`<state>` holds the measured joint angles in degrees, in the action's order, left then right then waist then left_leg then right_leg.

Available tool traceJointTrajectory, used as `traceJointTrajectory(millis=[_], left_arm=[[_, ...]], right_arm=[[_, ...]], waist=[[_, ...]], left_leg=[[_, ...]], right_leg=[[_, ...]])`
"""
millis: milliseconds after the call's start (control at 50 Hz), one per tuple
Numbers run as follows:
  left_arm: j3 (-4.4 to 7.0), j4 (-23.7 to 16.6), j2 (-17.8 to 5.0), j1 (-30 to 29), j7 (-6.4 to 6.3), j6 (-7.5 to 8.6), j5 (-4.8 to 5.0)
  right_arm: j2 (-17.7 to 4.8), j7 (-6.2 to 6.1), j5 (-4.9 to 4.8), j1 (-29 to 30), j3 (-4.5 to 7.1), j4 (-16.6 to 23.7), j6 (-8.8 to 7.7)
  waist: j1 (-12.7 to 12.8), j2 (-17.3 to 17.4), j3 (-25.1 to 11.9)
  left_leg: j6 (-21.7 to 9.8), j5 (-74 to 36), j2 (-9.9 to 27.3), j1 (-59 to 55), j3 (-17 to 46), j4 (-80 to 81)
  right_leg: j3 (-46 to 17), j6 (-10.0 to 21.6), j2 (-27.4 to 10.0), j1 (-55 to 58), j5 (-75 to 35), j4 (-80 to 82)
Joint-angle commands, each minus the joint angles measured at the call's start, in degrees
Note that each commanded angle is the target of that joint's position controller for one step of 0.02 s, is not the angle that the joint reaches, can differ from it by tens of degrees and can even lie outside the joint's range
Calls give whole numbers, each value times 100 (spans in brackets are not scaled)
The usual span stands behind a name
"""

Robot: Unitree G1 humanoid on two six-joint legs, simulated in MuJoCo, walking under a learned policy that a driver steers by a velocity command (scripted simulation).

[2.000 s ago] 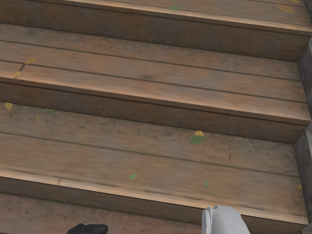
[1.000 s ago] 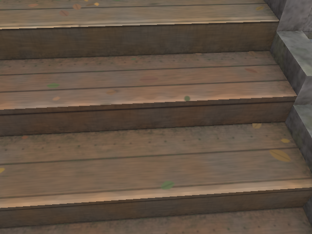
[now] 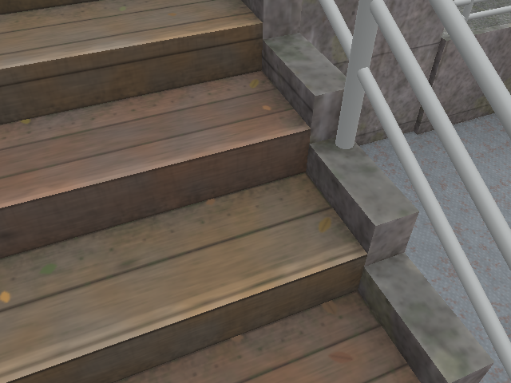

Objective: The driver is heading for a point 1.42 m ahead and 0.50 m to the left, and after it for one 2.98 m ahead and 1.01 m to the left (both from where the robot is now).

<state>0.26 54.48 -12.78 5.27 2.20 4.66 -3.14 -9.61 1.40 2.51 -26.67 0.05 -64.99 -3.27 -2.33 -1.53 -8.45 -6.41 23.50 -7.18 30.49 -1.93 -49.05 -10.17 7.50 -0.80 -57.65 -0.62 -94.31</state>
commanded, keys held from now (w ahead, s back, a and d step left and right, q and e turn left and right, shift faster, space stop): w+q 1.00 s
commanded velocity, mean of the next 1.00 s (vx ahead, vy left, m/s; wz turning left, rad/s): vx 0.50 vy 0.00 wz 0.54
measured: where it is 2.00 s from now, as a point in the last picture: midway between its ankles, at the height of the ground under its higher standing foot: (88, 124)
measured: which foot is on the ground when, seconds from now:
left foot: down 0.00-0.38, up 0.40-1.00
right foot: up 0.00-0.36, down 0.38-1.00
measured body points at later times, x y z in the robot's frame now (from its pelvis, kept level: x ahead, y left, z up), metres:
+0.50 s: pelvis +0.31 -0.04 +0.11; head +0.29 -0.03 +0.56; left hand +0.49 +0.20 +0.04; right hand +0.33 -0.27 -0.04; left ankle +0.14 +0.05 -0.46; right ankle +0.43 -0.11 -0.54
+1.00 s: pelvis +0.54 +0.07 +0.19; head +0.55 +0.06 +0.64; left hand +0.37 +0.16 +0.04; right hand +0.82 +0.06 +0.09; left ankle +0.62 +0.25 -0.37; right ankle +0.43 -0.11 -0.54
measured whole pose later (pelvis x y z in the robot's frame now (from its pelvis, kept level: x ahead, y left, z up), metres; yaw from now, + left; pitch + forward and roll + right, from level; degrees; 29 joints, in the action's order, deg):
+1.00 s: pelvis +0.54 +0.07 +0.19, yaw +33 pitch +6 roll +1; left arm -4.3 65.6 -4.1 29.0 3.9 5.6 -6.2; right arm -8.2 5.5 1.8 2.7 -4.0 -47.1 3.1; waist 3.7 -0.2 -6.7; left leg -12.6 19.0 4.2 65.9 -6.6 -82.8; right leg 24.1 -2.3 -6.4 7.2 18.5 -9.2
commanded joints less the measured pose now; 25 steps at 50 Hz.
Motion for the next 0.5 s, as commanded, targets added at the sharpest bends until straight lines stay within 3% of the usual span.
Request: traceJointTrajectory(millis=[20,60,80,100,120,140,160,200,220,240,260,280,300,320,340,360,380,400,420,440,460,480,500], left_arm=[[-103,-206,-10,-181,-8,-8,5],[-44,-196,-22,-206,-19,6,-98],[-83,-217,97,-303,2,-49,-90],[-121,-323,185,-578,2,-48,-68],[-165,-460,212,-878,-51,-8,-32],[-180,-625,272,-1201,-60,-31,-8],[-256,-773,357,-1295,-86,-45,-57],[-386,-1092,455,-1766,-94,-21,-44],[-385,-1227,425,-2026,-82,-15,-121],[-397,-1456,458,-2468,-133,-94,-87],[-409,-1556,582,-2566,-121,-161,-104],[-539,-2011,734,-3505,-20,-326,-98],[-515,-2092,813,-3474,113,-387,-90],[-385,-2039,595,-3142,148,-319,162],[-336,-1882,383,-2671,146,-375,285],[-145,-1725,-24,-2042,99,-342,341],[44,-1504,-393,-961,-38,-243,344],[-33,-1114,-318,443,13,-211,250],[36,-801,-481,1764,-33,-311,-1],[134,-565,-619,1986,-156,-276,-220],[196,-389,-695,1472,-175,-128,-17],[178,-237,-203,977,-107,-54,87],[37,-260,530,523,-97,-55,175]], right_arm=[[-31,131,166,580,-66,565,-258],[-5,111,149,108,-142,487,-356],[-68,116,137,-640,-137,136,-337],[-32,96,162,-1164,-149,-96,-324],[44,86,234,-1481,-186,-266,-307],[-17,71,251,-1896,-158,-357,-327],[40,42,382,-2142,-161,-575,-311],[172,20,457,-2109,-166,-672,-287],[194,28,412,-1862,-182,-521,-311],[297,134,494,-1939,-235,-635,-290],[313,185,458,-1567,-256,-477,-309],[66,325,166,-857,-204,-120,-226],[9,355,11,-535,-206,161,-269],[-341,326,7,-487,-99,291,-359],[-683,339,88,-632,7,160,-418],[-1036,369,-24,-813,191,82,-469],[-1016,473,142,-774,290,99,-490],[-1,573,489,-1791,38,-46,-481],[254,657,430,-1607,37,-34,-329],[-251,728,-10,-156,272,290,-261],[-174,687,-143,326,312,352,-281],[-186,514,-146,476,355,473,-406],[3,409,-83,735,299,561,-418]], waist=[[202,244,274],[137,568,455],[-71,793,509],[-296,713,559],[-414,630,648],[-576,935,723],[-566,979,783],[-512,558,1140],[-485,348,1088],[-488,413,1175],[-299,629,1151],[-308,462,1250],[-144,623,1132],[61,945,937],[273,1109,652],[416,1251,423],[714,1138,-245],[761,-645,-2077],[1194,-1326,-2529],[1544,-727,-419],[1131,-606,564],[851,37,460],[574,394,369]], left_leg=[[-643,-915,764,114,1871,2669],[-695,-1539,906,-289,2074,2728],[-925,-1810,1064,-1126,2293,2540],[-1148,-2130,1306,-2161,2578,2439],[-1235,-2260,1553,-2987,2899,2335],[-1291,-2779,1612,-3547,2984,2206],[-1287,-2812,1772,-4003,3233,2096],[-1084,-2685,1856,-4234,3133,2064],[-990,-2071,1615,-3706,2903,2312],[-988,-1828,1446,-2572,3004,2779],[-1032,-1678,1521,-1710,2955,3182],[-1138,-1939,1708,-2,2723,4343],[-1104,-2547,1741,784,2507,4535],[-1009,-5324,1839,522,2365,4179],[-927,-7827,1988,-528,2190,3816],[-830,-9888,2041,-1891,2001,3163],[-361,-10270,1743,-2147,1777,1717],[-134,-7350,1016,-290,1734,-328],[-58,-1641,-42,1054,1952,-2461],[-52,-2085,212,2285,2051,-4666],[-102,-2469,540,2545,1626,-5092],[-174,-1916,715,2179,1303,-5331],[-294,-1798,877,2050,1285,-5461]], right_leg=[[939,-254,-203,-97,233,481],[962,-420,-278,-176,25,408],[1041,-386,-217,-960,322,-214],[1023,-422,-146,-1857,824,-505],[832,-391,-235,-2581,1049,-386],[926,-290,-105,-3265,1534,-1190],[792,-178,-78,-4000,1943,-2018],[677,16,-205,-4752,2292,-2063],[1053,-4,-303,-4125,1954,-856],[1221,-8,-352,-3199,1332,-325],[1311,-92,-498,-2256,576,272],[1602,-188,-455,-408,1754,1051],[2079,-332,-233,1182,1792,1218],[2082,-419,53,2040,1610,1445],[1947,-491,308,2255,1417,2088],[2097,-449,620,2265,1854,3157],[1535,-159,498,3506,1598,3649],[-996,1102,-762,6710,478,4637],[-3757,1812,-2035,7411,1698,6386],[-4076,1246,-1925,5611,4148,7064],[-3304,1083,-1965,4273,4463,7000],[-2184,995,-2006,3555,3561,6632],[-1436,900,-1940,3266,2742,6655]])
